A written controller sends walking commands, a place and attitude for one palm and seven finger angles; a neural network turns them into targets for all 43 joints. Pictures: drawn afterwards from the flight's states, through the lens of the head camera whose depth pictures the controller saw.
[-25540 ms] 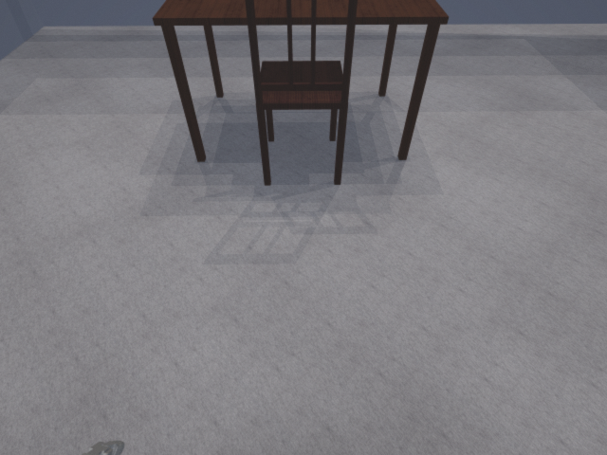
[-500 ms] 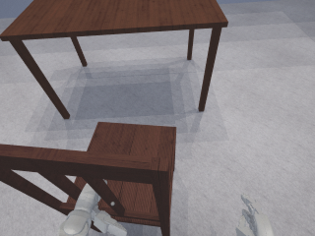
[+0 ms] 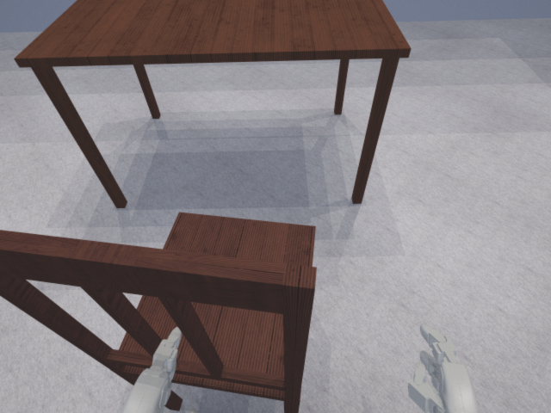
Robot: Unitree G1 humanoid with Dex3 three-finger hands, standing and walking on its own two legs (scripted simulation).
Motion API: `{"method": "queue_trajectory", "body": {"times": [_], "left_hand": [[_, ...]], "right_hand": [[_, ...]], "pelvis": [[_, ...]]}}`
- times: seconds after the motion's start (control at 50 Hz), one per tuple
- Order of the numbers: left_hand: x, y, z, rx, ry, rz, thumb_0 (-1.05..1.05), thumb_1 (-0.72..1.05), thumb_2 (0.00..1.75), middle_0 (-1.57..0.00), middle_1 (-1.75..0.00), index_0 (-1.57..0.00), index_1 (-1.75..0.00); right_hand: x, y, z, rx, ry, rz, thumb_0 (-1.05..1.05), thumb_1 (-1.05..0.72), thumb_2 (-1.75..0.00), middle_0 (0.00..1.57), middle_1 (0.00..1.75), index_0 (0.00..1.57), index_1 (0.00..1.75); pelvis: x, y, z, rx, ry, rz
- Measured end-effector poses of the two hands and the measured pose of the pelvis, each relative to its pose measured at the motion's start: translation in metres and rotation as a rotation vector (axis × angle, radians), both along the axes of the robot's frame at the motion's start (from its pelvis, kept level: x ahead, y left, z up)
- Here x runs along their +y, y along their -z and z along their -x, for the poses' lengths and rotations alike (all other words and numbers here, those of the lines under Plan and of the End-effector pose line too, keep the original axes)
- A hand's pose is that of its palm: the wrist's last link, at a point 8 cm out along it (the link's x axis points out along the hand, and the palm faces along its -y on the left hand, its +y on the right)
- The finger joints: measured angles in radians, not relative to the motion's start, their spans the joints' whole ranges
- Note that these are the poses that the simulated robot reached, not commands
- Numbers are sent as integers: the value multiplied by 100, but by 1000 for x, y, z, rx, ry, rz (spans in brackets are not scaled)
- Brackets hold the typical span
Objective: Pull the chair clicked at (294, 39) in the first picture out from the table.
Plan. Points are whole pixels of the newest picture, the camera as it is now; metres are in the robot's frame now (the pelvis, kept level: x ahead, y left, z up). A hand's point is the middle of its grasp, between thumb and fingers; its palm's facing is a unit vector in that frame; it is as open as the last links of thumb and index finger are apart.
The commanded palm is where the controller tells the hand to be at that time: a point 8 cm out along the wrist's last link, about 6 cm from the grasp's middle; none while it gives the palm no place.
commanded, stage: draw the fingers out of the gap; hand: left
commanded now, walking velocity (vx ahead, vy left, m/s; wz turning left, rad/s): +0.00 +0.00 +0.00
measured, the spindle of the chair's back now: (142, 332) +0.24 +0.21 -0.01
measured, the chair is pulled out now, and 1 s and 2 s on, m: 0.66 0.66 0.65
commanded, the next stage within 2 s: draw the hand back to the body in 0.34 s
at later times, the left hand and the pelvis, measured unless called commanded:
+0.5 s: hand out of the picture +0.08 +0.12 -0.01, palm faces -0.09 -0.99 -0.13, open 17.5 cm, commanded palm +0.06 +0.18 +0.02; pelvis -0.01 +0.01 -0.01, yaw -1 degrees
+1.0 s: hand out of the picture +0.12 +0.18 +0.09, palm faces +0.07 -0.98 -0.16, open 17.3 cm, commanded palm +0.08 +0.24 +0.11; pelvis -0.03 +0.00 -0.01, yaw +0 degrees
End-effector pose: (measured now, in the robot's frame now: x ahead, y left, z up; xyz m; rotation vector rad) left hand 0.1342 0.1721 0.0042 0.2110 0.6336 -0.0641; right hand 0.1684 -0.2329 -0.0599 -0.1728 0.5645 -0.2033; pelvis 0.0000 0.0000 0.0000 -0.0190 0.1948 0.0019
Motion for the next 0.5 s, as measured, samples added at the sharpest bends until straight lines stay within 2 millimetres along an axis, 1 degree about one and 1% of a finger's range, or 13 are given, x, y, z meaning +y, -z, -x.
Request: {"method": "queue_trajectory", "body": {"times": [0.18, 0.48, 0.5], "left_hand": [[2, -2, 20, -2, -5, 3, -1, -54, 20, 0, 0, 0, 0], [2, -5, 60, 30, -17, 17, -1, -54, 20, 0, 0, 0, 0], [2, -5, 61, 19, -41, 50, -1, -54, 20, 0, 0, 0, 0]], "right_hand": [[12, -1, 1, -29, -7, -16, 2, -90, -89, 20, 30, 20, 30], [11, -3, 6, -54, 22, 0, 2, -90, -89, 20, 30, 20, 30], [11, -2, 6, -57, 23, 0, 2, -90, -89, 20, 30, 20, 30]], "pelvis": [[4, 5, 7, -2, 3, 4], [9, 13, 12, 4, 9, 12], [9, 13, 12, 5, 8, 13]]}}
